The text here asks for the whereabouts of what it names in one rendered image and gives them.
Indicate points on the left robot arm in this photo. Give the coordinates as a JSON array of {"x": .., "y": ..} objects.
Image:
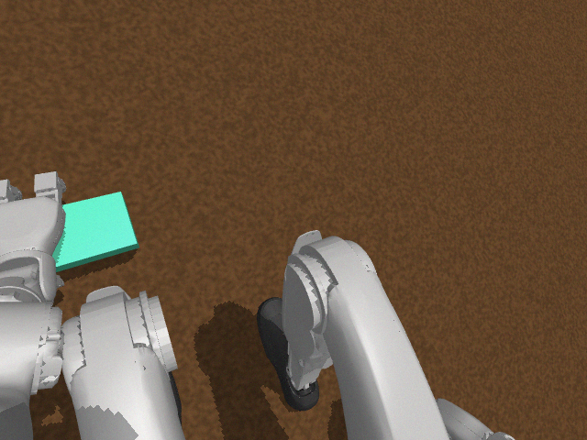
[{"x": 31, "y": 340}]

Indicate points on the right robot hand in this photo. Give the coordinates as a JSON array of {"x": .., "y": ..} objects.
[{"x": 460, "y": 424}]

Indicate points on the left robot hand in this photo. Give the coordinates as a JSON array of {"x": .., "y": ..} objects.
[{"x": 34, "y": 223}]

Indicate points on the right robot foot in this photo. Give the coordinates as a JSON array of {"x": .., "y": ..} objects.
[{"x": 269, "y": 320}]

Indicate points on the carton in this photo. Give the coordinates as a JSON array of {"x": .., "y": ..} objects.
[{"x": 95, "y": 228}]

